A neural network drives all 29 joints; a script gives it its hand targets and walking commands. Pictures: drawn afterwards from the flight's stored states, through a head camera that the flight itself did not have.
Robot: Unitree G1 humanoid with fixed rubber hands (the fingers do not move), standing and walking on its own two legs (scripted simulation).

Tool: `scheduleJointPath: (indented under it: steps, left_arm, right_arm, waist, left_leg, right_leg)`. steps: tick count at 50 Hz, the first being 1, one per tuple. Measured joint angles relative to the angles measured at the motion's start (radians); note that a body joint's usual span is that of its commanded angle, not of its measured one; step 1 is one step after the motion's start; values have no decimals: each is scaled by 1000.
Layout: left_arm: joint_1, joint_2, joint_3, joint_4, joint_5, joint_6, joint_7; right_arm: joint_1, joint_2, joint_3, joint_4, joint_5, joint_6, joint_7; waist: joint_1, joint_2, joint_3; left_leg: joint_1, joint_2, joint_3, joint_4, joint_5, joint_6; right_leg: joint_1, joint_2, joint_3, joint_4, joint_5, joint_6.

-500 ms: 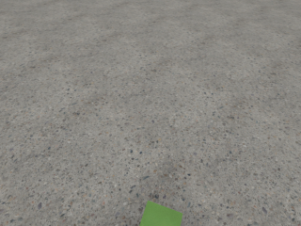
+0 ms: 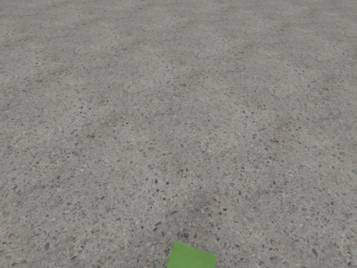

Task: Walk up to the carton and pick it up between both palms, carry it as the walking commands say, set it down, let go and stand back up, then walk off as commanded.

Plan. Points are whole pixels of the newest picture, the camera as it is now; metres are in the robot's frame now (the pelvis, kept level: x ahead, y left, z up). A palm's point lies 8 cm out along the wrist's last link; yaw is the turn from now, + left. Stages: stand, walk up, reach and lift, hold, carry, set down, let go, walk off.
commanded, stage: stand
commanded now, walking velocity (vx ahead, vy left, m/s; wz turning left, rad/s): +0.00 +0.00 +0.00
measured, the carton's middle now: out of the picture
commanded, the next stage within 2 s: walk off in 1.22 s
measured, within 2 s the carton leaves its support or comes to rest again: rests again in 1.92 s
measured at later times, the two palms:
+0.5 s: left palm out of the picture +0.12 +0.31 -0.10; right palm out of the picture +0.12 -0.31 -0.10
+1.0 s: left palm out of the picture +0.12 +0.31 -0.10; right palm out of the picture +0.13 -0.31 -0.10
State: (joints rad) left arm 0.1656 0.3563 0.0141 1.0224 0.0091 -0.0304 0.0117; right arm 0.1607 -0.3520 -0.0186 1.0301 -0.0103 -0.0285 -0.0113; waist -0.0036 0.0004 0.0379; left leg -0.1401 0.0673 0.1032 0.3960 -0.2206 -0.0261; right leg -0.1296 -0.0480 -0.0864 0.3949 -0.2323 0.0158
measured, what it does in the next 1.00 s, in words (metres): stands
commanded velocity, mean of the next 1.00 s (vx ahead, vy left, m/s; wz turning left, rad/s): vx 0.00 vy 0.00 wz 0.00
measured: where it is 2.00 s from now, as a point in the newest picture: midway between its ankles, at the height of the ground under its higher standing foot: outside the picture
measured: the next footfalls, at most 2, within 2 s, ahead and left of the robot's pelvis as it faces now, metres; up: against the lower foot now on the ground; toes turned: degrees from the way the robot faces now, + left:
right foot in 1.78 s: +0.02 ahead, -0.22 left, +0.00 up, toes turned -16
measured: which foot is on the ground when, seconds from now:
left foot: down 0.00-1.00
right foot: down 0.00-1.00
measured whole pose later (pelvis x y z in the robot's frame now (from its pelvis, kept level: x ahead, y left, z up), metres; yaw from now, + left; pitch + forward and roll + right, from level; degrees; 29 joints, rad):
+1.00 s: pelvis +0.02 +0.00 +0.00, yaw +0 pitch -1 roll +0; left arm 0.09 0.40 -0.01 1.05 0.01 -0.03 0.00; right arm 0.08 -0.39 0.00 1.05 -0.02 -0.02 0.00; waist 0.00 0.00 0.02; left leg -0.09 0.06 0.11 0.32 -0.21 -0.03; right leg -0.08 -0.04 -0.09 0.32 -0.22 0.02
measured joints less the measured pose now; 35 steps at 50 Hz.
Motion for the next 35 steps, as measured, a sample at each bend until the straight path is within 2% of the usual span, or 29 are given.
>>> scheduleJointPath:
  steps: [13,35]
  left_arm:
    - [-60,34,-21,10,-5,-1,-11]
    - [-78,40,-23,29,-4,2,-12]
  right_arm:
    - [-71,-32,22,17,1,1,13]
    - [-87,-39,24,24,-3,6,14]
  waist:
    - [1,-1,-8]
    - [5,-1,-14]
  left_leg:
    - [28,-2,-2,-40,9,-3]
    - [50,-3,0,-71,12,-5]
  right_leg:
    - [30,1,-5,-39,6,1]
    - [50,3,-5,-68,8,0]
